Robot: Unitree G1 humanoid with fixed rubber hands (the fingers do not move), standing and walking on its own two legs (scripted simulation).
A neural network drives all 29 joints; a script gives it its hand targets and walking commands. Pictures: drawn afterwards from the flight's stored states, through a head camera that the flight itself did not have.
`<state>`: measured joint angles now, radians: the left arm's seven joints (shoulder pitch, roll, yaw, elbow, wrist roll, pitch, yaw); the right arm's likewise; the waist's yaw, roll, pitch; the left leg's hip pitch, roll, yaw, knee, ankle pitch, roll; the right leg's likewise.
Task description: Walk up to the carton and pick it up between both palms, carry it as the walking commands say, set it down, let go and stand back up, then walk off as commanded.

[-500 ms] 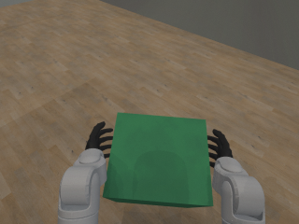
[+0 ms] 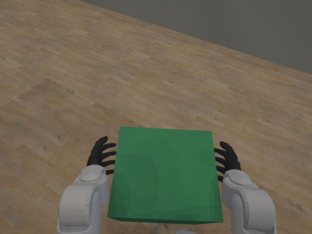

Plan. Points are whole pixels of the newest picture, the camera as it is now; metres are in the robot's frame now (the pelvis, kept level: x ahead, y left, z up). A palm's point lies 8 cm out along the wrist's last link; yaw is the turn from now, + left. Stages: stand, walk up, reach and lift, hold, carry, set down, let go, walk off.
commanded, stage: carry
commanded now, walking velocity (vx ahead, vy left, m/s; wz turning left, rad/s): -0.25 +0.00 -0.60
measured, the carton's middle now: (161, 180) +0.27 +0.01 +0.00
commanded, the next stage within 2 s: none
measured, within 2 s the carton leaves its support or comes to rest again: neither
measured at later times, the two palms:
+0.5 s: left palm out of the picture +0.11 +0.04 +0.09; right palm out of the picture +0.00 -0.23 +0.08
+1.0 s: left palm out of the picture -0.05 +0.06 +0.10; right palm out of the picture -0.21 -0.18 +0.09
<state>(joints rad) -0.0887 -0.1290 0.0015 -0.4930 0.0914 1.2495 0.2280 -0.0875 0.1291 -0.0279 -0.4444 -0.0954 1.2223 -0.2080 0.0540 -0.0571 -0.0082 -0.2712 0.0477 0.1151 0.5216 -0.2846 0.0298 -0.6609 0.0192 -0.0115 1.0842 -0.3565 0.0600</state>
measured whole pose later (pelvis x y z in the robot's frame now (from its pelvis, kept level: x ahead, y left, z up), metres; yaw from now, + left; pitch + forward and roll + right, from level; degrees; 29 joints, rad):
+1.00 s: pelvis -0.35 +0.08 -0.01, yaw -35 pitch +3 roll -2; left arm -0.17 -0.14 0.01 -0.49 0.11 1.26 0.24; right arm -0.11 0.13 -0.02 -0.49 -0.10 1.24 -0.22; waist 0.04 0.01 -0.05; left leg -0.41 0.20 0.25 0.66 -0.27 0.00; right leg -0.28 -0.02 -0.10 0.61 -0.34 0.04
